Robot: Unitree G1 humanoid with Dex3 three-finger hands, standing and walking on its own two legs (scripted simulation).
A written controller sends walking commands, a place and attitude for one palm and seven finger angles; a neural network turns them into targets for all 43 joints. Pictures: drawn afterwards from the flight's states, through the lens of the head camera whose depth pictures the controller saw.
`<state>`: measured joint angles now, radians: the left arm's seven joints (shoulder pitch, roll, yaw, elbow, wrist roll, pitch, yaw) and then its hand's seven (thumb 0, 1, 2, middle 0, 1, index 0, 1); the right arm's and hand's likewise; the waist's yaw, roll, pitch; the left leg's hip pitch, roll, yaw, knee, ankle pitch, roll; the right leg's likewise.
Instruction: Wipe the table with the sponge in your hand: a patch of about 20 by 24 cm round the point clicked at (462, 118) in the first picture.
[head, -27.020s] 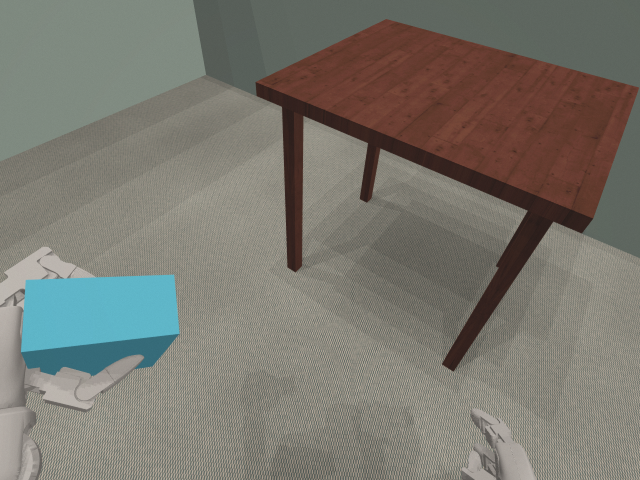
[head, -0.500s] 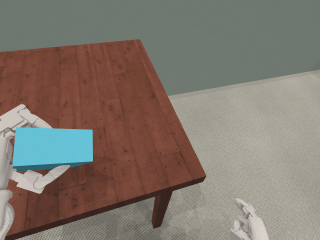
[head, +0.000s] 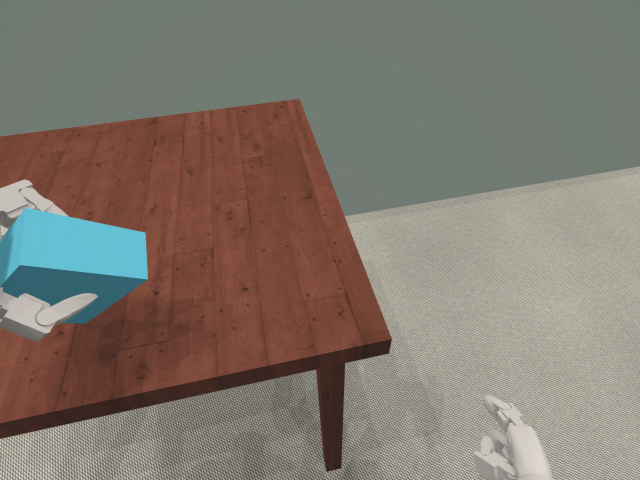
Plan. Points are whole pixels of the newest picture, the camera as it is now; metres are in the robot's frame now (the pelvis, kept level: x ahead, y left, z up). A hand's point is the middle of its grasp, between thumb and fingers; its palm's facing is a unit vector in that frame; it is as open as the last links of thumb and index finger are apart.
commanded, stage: turn the palm down, sponge in hand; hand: left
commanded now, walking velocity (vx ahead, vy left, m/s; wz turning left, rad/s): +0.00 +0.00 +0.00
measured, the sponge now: (78, 276) +0.25 +0.30 +0.17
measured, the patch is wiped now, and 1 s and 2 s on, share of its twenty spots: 0.00 0.00 0.00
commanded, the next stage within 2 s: move the sponge above the wiping area in 1.68 s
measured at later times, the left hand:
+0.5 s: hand (69, 257) +0.26 +0.31 +0.18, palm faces +0.19 -0.39 -0.90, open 9.4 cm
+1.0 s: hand (70, 262) +0.25 +0.30 +0.19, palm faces +0.11 -0.18 -0.98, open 9.4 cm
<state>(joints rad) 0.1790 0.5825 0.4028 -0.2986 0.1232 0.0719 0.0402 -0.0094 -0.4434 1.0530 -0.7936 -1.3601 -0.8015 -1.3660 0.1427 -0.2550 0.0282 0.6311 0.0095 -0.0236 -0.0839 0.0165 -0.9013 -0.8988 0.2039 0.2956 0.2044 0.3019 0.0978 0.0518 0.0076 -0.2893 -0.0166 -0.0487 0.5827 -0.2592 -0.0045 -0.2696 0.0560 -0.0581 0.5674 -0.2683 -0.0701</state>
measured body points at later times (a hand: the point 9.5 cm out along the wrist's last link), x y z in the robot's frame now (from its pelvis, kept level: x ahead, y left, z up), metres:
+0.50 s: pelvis +0.03 +0.02 +0.00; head +0.05 -0.02 +0.45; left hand +0.25 +0.33 +0.23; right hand +0.23 -0.22 -0.10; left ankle +0.04 +0.12 -0.73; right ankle +0.03 -0.07 -0.73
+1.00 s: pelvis +0.01 +0.06 +0.01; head +0.01 +0.02 +0.46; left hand +0.24 +0.31 +0.24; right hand +0.27 -0.13 -0.06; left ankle +0.04 +0.12 -0.73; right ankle +0.03 -0.07 -0.73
